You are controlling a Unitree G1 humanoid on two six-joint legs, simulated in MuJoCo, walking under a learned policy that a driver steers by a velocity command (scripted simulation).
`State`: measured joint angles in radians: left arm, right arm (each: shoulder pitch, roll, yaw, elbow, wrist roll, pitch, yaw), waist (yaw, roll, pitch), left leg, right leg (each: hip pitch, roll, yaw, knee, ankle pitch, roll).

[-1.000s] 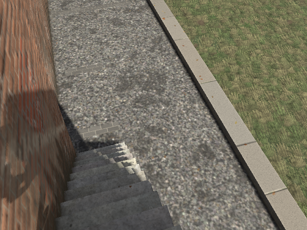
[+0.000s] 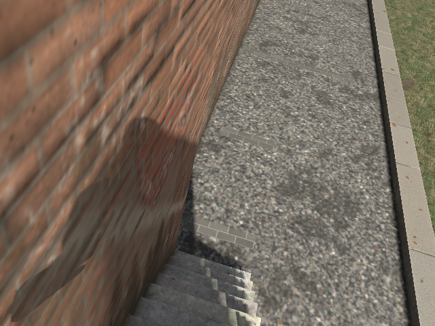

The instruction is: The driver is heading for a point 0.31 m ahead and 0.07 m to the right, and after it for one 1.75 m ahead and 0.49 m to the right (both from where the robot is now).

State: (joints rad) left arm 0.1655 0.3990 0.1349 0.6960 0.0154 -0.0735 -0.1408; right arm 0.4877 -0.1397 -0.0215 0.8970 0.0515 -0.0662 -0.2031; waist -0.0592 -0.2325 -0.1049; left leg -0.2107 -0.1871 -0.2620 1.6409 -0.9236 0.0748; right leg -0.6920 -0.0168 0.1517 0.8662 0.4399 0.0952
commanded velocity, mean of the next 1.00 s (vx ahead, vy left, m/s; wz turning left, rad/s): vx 0.28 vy -0.09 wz -0.03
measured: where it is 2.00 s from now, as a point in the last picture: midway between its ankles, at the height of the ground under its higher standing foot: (200, 308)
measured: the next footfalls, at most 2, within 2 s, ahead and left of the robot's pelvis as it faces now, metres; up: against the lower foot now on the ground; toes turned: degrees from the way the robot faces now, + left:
right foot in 0.18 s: +0.29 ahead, -0.22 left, -0.48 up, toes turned +5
left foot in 0.24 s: +0.11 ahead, +0.05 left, -0.22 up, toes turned +1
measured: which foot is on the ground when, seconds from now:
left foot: down 0.00-0.06, up 0.08-0.22, down 0.24-0.36, up 0.38-0.50, down 0.52-0.60, up 0.62-0.66, down 0.68-0.72, up 0.74-1.00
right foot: up 0.00-0.16, down 0.18-0.28, up 0.30-0.44, down 0.46-0.50, up 0.52-0.82, down 0.84-1.00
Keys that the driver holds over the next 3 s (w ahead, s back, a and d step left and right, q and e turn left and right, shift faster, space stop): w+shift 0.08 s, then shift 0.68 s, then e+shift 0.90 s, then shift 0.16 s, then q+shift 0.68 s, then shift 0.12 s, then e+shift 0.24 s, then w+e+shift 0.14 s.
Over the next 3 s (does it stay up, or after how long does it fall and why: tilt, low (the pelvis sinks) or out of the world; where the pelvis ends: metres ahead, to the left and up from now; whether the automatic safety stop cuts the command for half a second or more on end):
stays up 1.54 -0.35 -1.59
